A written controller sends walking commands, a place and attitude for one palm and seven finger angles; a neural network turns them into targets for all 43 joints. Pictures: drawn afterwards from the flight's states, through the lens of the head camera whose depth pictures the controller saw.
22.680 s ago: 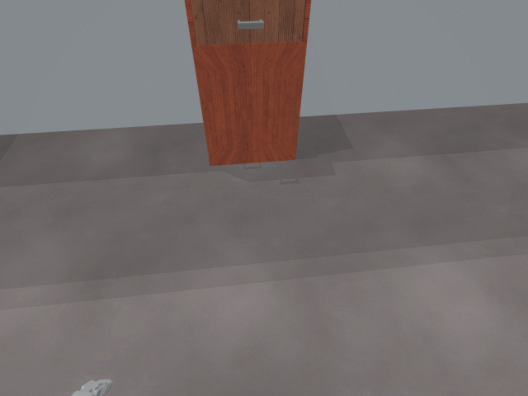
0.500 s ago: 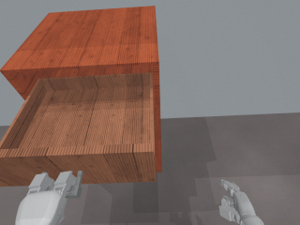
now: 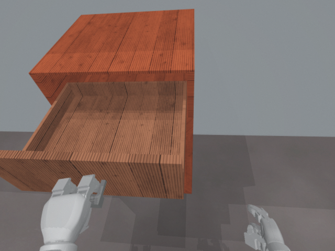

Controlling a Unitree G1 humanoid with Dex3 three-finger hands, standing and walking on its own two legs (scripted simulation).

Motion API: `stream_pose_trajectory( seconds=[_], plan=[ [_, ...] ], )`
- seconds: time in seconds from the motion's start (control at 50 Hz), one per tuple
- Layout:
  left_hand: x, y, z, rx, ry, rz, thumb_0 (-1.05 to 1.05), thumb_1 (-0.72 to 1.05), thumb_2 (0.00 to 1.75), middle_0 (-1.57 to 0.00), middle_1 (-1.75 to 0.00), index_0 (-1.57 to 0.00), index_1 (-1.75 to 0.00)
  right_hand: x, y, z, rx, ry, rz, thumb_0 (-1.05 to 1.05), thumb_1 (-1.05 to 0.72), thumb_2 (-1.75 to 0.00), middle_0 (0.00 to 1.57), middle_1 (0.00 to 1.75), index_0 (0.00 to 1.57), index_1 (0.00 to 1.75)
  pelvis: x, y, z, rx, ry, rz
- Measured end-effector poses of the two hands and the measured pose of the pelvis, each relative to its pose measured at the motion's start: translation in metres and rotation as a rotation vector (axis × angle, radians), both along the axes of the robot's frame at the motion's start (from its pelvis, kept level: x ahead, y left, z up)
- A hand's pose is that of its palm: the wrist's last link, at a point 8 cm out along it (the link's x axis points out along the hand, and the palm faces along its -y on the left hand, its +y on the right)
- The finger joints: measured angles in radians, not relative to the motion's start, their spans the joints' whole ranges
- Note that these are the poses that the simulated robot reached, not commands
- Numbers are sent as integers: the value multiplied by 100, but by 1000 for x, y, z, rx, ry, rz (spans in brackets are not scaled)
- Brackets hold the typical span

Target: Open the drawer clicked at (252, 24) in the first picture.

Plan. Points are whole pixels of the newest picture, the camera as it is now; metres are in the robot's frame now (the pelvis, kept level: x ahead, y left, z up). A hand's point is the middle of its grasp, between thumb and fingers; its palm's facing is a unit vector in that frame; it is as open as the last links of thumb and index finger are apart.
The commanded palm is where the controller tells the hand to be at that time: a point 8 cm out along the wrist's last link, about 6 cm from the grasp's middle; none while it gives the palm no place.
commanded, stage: open the thumb to release the handle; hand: left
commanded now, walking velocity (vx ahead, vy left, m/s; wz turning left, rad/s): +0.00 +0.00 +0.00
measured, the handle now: (81, 191) +0.23 +0.24 +0.04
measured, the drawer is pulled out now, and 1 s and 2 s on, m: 0.29 0.29 0.29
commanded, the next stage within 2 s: lift the hand off the handle in 0.26 s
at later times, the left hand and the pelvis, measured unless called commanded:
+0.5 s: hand (81, 218) +0.18 +0.22 +0.02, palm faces +0.01 -0.10 -0.99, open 13.7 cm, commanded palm +0.15 +0.22 +0.07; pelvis -0.01 -0.01 +0.01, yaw +0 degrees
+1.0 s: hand (77, 210) +0.18 +0.23 +0.04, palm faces +0.01 -0.12 -0.99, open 13.3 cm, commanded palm +0.17 +0.22 +0.12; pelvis +0.00 +0.01 +0.02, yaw +0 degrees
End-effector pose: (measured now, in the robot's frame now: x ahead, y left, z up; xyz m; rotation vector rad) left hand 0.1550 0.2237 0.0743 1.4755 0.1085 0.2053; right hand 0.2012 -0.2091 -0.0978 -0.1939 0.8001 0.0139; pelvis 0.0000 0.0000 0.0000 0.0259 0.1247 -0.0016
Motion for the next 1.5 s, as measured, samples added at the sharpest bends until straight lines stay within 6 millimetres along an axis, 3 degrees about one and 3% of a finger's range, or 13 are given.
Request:
stream_pose_trajectory(
  seconds=[0.26, 0.4, 0.64, 0.76, 0.92, 1.26, 1.5],
  plan=[
    [0, 1, 4, -4, 79, -20, 0, -22, 41, -34, -126, -34, -123, 7, -8, 23, -18, -72, 14, 1, -90, -90, 20, 30, 21, 30, -7, -12, 10, 1, -47, -1],
    [-1, 1, 3, -17, 77, -28, 0, -42, 33, -32, -124, -33, -121, -4, -17, 17, -37, -35, 2, 1, -90, -90, 20, 30, 21, 30, -10, -11, 11, -1, -37, 1],
    [1, 0, 0, -10, 42, -15, 0, -48, 30, -33, -122, -33, -123, -20, -8, 1, -18, 30, -5, 1, -90, -90, 20, 30, 20, 30, -9, -1, 8, -2, -17, 8],
    [5, 1, 2, -8, 42, -13, 0, -48, 30, -35, -122, -35, -126, -15, 4, 3, -3, 17, 9, 1, -90, -90, 20, 30, 20, 30, -10, 2, 8, -4, -28, 13],
    [8, 3, 11, -26, 79, -26, 0, -48, 30, -34, -121, -41, -124, 1, 15, 19, 14, -52, 18, 1, -90, -90, 20, 30, 21, 30, -7, 5, 13, -8, -62, 10],
    [9, 9, 63, -36, 33, -56, 0, -49, 30, -33, -121, -44, -123, 23, 27, 37, 28, -76, 62, 1, -90, -90, 20, 30, 20, 30, 6, 12, 25, -19, -107, 3],
    [7, 13, 110, -45, -68, -49, 0, -49, 30, -33, -121, -40, -123, 33, 35, 48, 50, -92, 86, 1, -90, -90, 20, 30, 20, 30, 10, 18, 31, -26, -131, 7]
  ],
)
